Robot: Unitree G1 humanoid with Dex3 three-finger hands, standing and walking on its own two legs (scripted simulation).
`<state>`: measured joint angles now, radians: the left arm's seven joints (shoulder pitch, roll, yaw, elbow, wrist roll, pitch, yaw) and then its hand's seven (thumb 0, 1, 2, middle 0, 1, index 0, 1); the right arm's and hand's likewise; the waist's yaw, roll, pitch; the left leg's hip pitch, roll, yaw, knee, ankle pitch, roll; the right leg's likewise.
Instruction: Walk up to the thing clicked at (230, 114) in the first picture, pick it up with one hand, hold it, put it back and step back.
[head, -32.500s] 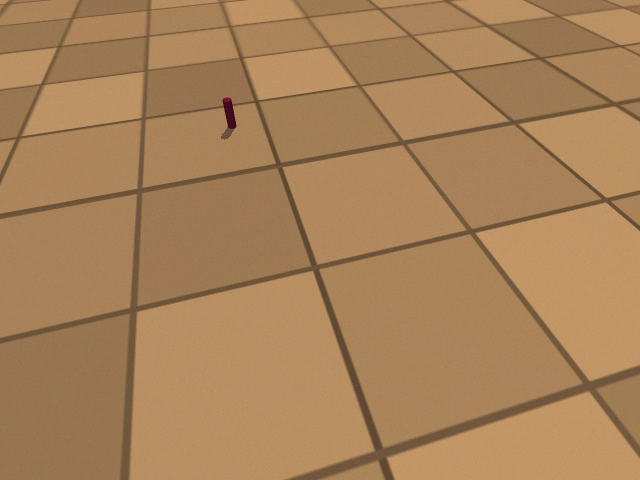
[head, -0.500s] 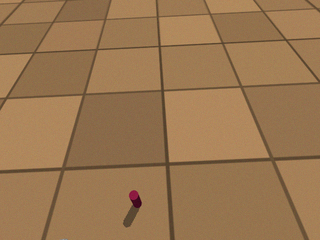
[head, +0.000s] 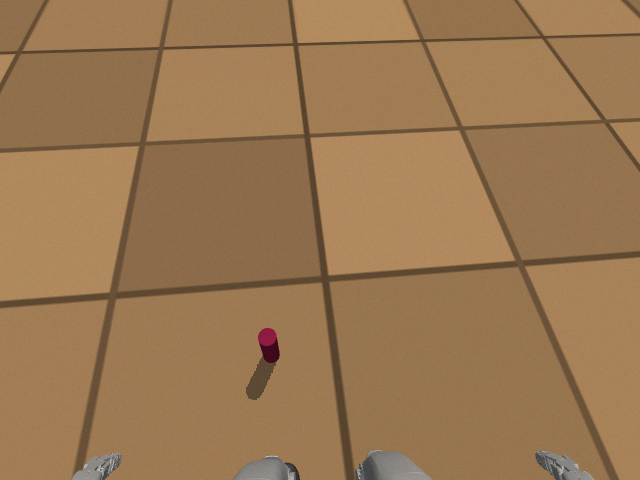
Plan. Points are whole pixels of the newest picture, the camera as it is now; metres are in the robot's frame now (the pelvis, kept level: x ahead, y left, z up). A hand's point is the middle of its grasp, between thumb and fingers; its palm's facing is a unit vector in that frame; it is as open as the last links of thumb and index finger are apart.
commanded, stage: step back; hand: left
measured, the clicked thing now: (269, 346) +0.48 +0.14 -0.68
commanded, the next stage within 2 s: none
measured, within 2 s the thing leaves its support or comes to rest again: neither
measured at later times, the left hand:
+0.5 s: hand out of the picture +0.00 +0.27 -0.15, palm faces +0.03 -0.93 -0.37, open 7.4 cm
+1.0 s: hand out of the picture -0.22 +0.23 -0.14, palm faces -0.03 -0.91 -0.41, open 7.4 cm
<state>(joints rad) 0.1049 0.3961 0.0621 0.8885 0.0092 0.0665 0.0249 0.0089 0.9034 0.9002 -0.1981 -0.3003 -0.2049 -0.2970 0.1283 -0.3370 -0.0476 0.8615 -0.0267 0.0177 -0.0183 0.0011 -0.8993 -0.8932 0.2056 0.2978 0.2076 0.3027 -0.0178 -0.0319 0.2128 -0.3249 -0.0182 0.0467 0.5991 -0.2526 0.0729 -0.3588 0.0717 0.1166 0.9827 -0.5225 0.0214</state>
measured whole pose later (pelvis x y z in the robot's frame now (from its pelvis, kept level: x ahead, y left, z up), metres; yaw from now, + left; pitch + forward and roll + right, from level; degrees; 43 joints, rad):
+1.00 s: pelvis -0.29 -0.04 +0.00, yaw -2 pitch -3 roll +1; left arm 0.24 0.35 0.07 0.84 0.04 0.06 -0.01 0.01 0.90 0.90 -0.20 -0.30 -0.21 -0.30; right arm 0.17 -0.42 -0.06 0.85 -0.01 0.04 -0.03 0.00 -0.90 -0.89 0.20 0.30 0.20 0.30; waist 0.03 0.02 0.13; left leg -0.55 -0.11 -0.13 1.09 -0.45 -0.01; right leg -0.27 -0.02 0.05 0.66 -0.35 0.00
